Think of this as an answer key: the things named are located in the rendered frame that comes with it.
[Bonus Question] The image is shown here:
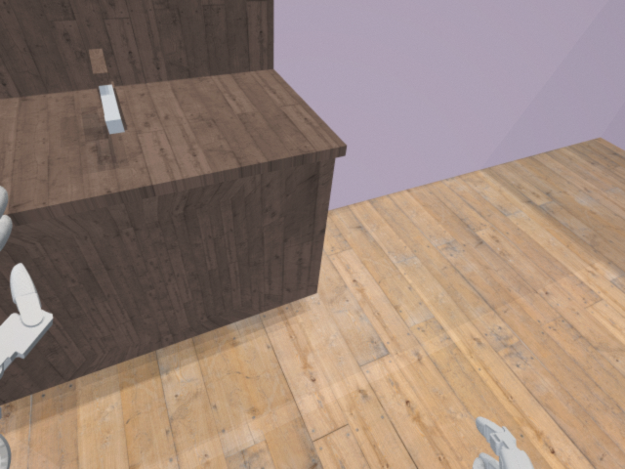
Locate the counter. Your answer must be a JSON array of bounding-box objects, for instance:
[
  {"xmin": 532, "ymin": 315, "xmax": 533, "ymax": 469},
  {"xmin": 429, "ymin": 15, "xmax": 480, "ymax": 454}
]
[{"xmin": 0, "ymin": 0, "xmax": 347, "ymax": 405}]

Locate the robot left hand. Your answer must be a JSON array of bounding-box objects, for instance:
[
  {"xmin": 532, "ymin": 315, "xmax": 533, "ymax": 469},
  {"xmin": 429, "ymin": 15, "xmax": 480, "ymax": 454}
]
[{"xmin": 0, "ymin": 186, "xmax": 53, "ymax": 379}]

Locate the robot right hand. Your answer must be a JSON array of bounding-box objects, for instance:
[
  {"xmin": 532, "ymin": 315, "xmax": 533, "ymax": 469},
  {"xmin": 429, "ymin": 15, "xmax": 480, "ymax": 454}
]
[{"xmin": 473, "ymin": 416, "xmax": 534, "ymax": 469}]

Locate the tap lever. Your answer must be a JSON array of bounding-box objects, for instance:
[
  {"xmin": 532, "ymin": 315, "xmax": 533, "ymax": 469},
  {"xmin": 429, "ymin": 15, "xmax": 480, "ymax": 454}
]
[{"xmin": 99, "ymin": 85, "xmax": 125, "ymax": 134}]

